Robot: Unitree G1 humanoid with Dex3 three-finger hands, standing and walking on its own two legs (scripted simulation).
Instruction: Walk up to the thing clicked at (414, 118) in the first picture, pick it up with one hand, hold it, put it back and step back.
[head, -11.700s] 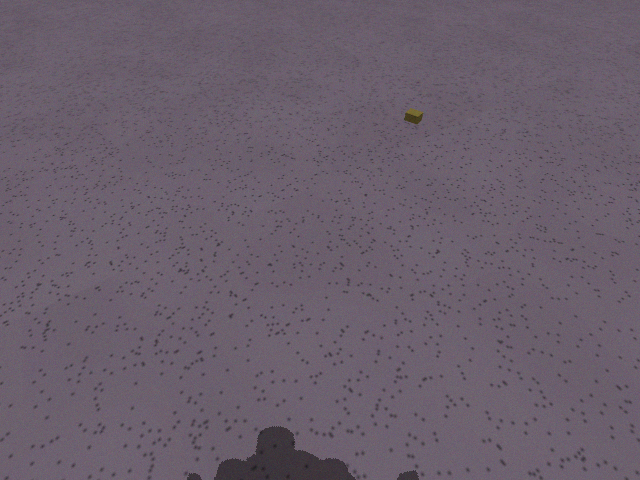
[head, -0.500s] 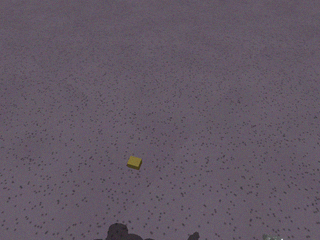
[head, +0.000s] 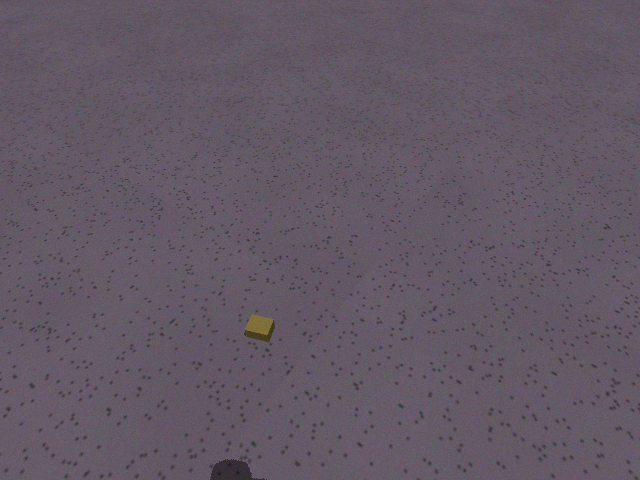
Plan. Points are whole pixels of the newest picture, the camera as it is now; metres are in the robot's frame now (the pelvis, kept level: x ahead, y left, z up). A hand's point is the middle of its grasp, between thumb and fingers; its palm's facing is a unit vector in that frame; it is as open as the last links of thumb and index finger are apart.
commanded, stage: stand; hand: left
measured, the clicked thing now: (260, 328) +0.75 +0.23 -0.76
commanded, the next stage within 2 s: walk up in 0.40 s
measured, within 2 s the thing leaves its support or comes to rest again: neither
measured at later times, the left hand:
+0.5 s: hand out of the picture +0.08 +0.26 -0.15, palm faces +0.00 -0.95 -0.33, open 7.4 cm
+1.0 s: hand (126, 453) +0.21 +0.30 -0.15, palm faces -0.07 -0.94 -0.34, open 7.4 cm
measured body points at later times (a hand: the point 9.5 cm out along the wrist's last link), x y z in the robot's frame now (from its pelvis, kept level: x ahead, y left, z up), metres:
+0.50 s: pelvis +0.01 +0.00 +0.00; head +0.01 +0.00 +0.45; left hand +0.08 +0.31 -0.13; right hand +0.08 -0.31 -0.13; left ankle +0.03 +0.13 -0.74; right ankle -0.01 -0.13 -0.74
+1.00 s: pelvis +0.15 +0.03 -0.01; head +0.16 +0.04 +0.44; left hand +0.21 +0.35 -0.13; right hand +0.17 -0.29 -0.12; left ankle +0.09 +0.14 -0.75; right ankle +0.26 -0.12 -0.72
